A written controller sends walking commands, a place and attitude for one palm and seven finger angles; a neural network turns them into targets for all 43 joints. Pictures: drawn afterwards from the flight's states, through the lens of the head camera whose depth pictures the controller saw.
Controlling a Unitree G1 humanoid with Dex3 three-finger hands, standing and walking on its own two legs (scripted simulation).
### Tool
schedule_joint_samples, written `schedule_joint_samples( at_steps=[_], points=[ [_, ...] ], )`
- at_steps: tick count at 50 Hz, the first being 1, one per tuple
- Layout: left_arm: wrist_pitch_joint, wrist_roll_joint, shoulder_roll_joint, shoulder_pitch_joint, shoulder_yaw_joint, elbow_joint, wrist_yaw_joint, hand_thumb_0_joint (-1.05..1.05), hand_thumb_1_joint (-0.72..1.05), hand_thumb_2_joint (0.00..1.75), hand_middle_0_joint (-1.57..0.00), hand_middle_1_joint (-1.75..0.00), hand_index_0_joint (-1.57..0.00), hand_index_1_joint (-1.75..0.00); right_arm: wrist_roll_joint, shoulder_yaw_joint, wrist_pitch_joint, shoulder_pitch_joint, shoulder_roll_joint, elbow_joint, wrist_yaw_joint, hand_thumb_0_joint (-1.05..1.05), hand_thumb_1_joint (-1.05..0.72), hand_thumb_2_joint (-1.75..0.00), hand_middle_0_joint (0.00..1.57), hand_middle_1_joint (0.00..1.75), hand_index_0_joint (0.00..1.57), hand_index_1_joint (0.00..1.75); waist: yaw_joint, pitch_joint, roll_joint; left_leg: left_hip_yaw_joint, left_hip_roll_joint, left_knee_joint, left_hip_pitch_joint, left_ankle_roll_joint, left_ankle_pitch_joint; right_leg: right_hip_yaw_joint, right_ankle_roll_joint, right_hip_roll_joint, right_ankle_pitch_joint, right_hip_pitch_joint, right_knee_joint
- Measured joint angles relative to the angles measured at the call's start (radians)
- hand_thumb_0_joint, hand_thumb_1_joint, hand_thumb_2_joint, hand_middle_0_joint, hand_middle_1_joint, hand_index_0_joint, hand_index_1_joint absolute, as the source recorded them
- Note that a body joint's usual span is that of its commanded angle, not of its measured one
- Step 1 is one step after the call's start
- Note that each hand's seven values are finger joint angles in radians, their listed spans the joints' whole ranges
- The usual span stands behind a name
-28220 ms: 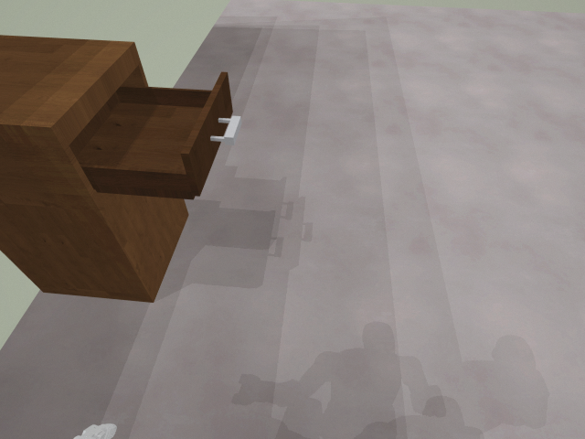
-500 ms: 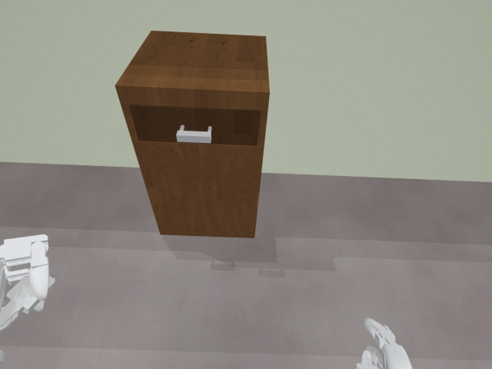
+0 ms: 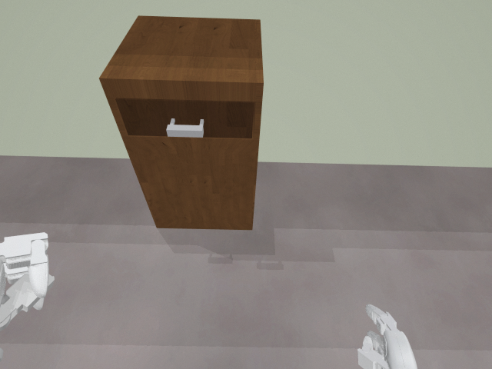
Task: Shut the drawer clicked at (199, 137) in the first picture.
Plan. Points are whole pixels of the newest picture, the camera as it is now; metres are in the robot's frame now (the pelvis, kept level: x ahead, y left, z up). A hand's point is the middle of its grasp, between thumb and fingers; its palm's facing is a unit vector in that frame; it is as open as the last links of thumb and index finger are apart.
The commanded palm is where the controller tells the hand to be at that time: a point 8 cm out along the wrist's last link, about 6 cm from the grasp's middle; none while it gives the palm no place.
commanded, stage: let the arm hang, fingers relaxed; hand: left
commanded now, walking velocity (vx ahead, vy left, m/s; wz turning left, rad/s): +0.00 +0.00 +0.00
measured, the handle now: (186, 126) +0.79 +0.23 -0.12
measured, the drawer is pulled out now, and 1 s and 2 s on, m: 0.00 0.00 0.00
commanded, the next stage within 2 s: look to check the result in 1.12 s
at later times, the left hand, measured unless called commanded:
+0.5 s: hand out of the picture -0.08 +0.20 -0.17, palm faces +0.04 -0.97 -0.24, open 4.3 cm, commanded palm none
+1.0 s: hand out of the picture -0.04 +0.14 -0.18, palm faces +0.06 -0.99 -0.15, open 7.4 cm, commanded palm none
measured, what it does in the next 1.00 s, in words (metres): stands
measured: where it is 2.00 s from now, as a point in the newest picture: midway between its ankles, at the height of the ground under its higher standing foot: outside the picture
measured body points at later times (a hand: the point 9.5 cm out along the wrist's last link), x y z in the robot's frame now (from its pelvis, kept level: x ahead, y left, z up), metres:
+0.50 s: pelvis -0.02 +0.00 +0.00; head +0.01 +0.01 +0.45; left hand -0.08 +0.25 -0.15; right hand -0.02 -0.23 -0.16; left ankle +0.03 +0.10 -0.74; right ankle -0.06 -0.09 -0.74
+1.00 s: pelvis -0.02 -0.01 +0.00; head -0.02 -0.02 +0.45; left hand -0.04 +0.19 -0.16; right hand -0.03 -0.21 -0.17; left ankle +0.03 +0.10 -0.74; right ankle -0.06 -0.09 -0.74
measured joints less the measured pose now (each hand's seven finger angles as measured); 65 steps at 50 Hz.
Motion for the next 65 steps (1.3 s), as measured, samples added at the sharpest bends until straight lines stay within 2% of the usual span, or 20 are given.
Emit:
schedule_joint_samples(
  at_steps=[1,2,3,5,7,9,11,14,15,17,20,26,34,39,48,65],
  points=[
    [0.000,0.000,0.001,0.001,0.000,-0.002,0.000,0.02,0.88,0.90,-1.40,-1.60,-1.40,-1.60,0.000,0.000,0.000,0.002,-0.001,0.000,-0.001,0.01,-0.91,-0.90,0.20,0.30,0.20,0.30,-0.001,0.000,0.000,0.000,0.000,-0.001,0.000,0.000,0.000,0.000,0.000,0.000,0.000,0.000,0.000],
    [-0.021,0.016,0.008,-0.030,-0.021,0.054,-0.017,0.02,0.88,0.90,-1.40,-1.60,-1.40,-1.60,0.003,-0.007,-0.024,0.001,-0.013,0.022,0.018,0.01,-0.91,-0.90,0.20,0.30,0.20,0.30,0.003,-0.005,0.010,-0.006,-0.001,0.016,-0.017,0.001,0.001,-0.007,0.002,-0.001,-0.001,-0.016,0.019],
    [-0.012,0.032,0.015,-0.087,-0.062,0.151,-0.044,0.01,0.89,0.90,-1.40,-1.60,-1.40,-1.59,0.006,-0.015,-0.035,-0.004,-0.033,0.050,0.042,0.01,-0.91,-0.90,0.20,0.30,0.20,0.30,0.010,-0.011,0.026,-0.011,-0.004,0.039,-0.036,0.003,-0.004,-0.014,0.004,-0.004,-0.011,-0.035,0.046],
    [0.056,0.056,0.000,-0.208,-0.151,0.411,-0.087,0.01,0.89,0.90,-1.39,-1.59,-1.39,-1.58,0.002,-0.024,-0.018,-0.023,-0.072,0.114,0.071,0.01,-0.91,-0.90,0.20,0.30,0.20,0.30,0.017,-0.031,0.056,-0.017,-0.014,0.085,-0.069,0.010,-0.027,-0.023,0.005,-0.014,-0.048,-0.069,0.105],
    [0.134,0.072,-0.044,-0.306,-0.217,0.694,-0.108,0.01,0.89,0.90,-1.36,-1.56,-1.36,-1.56,-0.010,-0.026,0.012,-0.036,-0.091,0.169,0.082,0.01,-0.91,-0.90,0.20,0.30,0.20,0.30,0.011,-0.039,0.070,-0.020,-0.022,0.117,-0.080,0.015,-0.041,-0.028,0.007,-0.023,-0.072,-0.084,0.152],
    [0.193,0.080,-0.087,-0.362,-0.261,0.938,-0.115,0.01,0.90,0.90,-1.32,-1.52,-1.32,-1.52,-0.020,-0.023,0.035,-0.035,-0.088,0.210,0.085,0.01,-0.91,-0.90,0.20,0.30,0.20,0.30,-0.002,-0.035,0.061,-0.020,-0.027,0.130,-0.073,0.016,-0.047,-0.030,0.006,-0.028,-0.085,-0.080,0.175],
    [0.225,0.081,-0.124,-0.382,-0.297,1.126,-0.118,0.01,0.90,0.90,-1.26,-1.47,-1.26,-1.46,-0.028,-0.018,0.052,-0.024,-0.075,0.243,0.085,0.01,-0.91,-0.90,0.20,0.30,0.20,0.30,-0.014,-0.020,0.037,-0.020,-0.029,0.125,-0.055,0.014,-0.045,-0.030,0.005,-0.030,-0.087,-0.066,0.176],
    [0.241,0.075,-0.179,-0.375,-0.344,1.328,-0.123,0.01,0.90,0.90,-1.17,-1.37,-1.16,-1.36,-0.035,-0.010,0.069,0.000,-0.051,0.299,0.080,0.01,-0.91,-0.90,0.20,0.30,0.20,0.30,-0.021,0.009,0.003,-0.021,-0.026,0.093,-0.027,0.010,-0.028,-0.030,0.002,-0.026,-0.069,-0.039,0.145],
    [0.241,0.086,-0.190,-0.369,-0.352,1.380,-0.110,0.02,0.90,0.90,-1.13,-1.34,-1.13,-1.33,-0.035,-0.007,0.074,0.010,-0.042,0.320,0.078,0.01,-0.91,-0.90,0.20,0.30,0.20,0.30,-0.020,0.018,-0.007,-0.023,-0.024,0.079,-0.021,0.009,-0.020,-0.031,0.000,-0.023,-0.059,-0.031,0.128],
    [0.231,0.062,-0.187,-0.356,-0.323,1.459,-0.091,0.02,0.90,0.90,-1.06,-1.28,-1.05,-1.27,-0.033,-0.003,0.080,0.036,-0.021,0.365,0.073,0.01,-0.91,-0.90,0.20,0.30,0.20,0.30,-0.010,0.033,-0.022,-0.030,-0.020,0.050,-0.012,0.005,-0.001,-0.037,-0.004,-0.017,-0.037,-0.019,0.092],
    [0.217,0.063,-0.165,-0.331,-0.324,1.545,-0.105,0.02,0.90,0.90,-0.95,-1.16,-0.94,-1.16,-0.033,-0.002,0.089,0.068,0.002,0.430,0.066,0.01,-0.91,-0.90,0.20,0.30,0.20,0.30,0.008,0.050,-0.022,-0.037,-0.015,0.014,-0.002,0.002,0.022,-0.042,-0.008,-0.010,-0.008,-0.002,0.043],
    [0.206,0.060,-0.170,-0.277,-0.341,1.665,-0.110,0.01,0.90,0.90,-0.72,-0.90,-0.71,-0.89,-0.023,-0.007,0.089,0.103,0.031,0.514,0.057,0.01,-0.91,-0.90,0.20,0.30,0.20,0.30,0.014,0.066,0.005,-0.034,-0.016,-0.029,0.024,0.003,0.046,-0.038,-0.007,-0.010,0.017,0.021,0.001],
    [0.195,0.057,-0.225,-0.268,-0.354,1.708,-0.102,0.01,0.90,0.90,-0.41,-0.55,-0.41,-0.54,-0.020,-0.009,0.081,0.106,0.065,0.553,0.052,0.01,-0.91,-0.90,0.20,0.30,0.20,0.30,0.008,0.056,0.027,-0.027,-0.020,-0.046,0.044,0.004,0.055,-0.032,-0.006,-0.015,0.016,0.030,0.005],
    [0.187,0.057,-0.262,-0.292,-0.356,1.698,-0.099,0.01,0.90,0.90,-0.29,-0.40,-0.28,-0.40,-0.025,-0.011,0.078,0.101,0.082,0.557,0.049,0.01,-0.91,-0.90,0.20,0.30,0.20,0.30,0.004,0.036,0.026,-0.027,-0.021,-0.045,0.046,0.002,0.054,-0.032,-0.008,-0.016,0.010,0.027,0.018],
    [0.175,0.059,-0.300,-0.327,-0.351,1.672,-0.098,0.01,0.90,0.90,-0.21,-0.32,-0.21,-0.31,-0.027,-0.021,0.069,0.115,0.092,0.556,0.046,0.01,-0.92,-0.90,0.20,0.30,0.20,0.30,-0.004,0.016,0.014,-0.027,-0.016,-0.039,0.045,-0.007,0.047,-0.031,-0.016,-0.011,0.000,0.023,0.028],
    [0.175,0.057,-0.283,-0.307,-0.339,1.679,-0.090,0.01,0.90,0.90,-0.20,-0.30,-0.19,-0.30,-0.024,-0.022,0.066,0.121,0.096,0.558,0.039,0.00,-0.91,-0.90,0.19,0.30,0.20,0.30,-0.002,0.038,0.019,-0.036,0.003,-0.029,0.053,-0.028,0.030,-0.036,-0.035,0.009,-0.004,0.044,0.010]
  ],
)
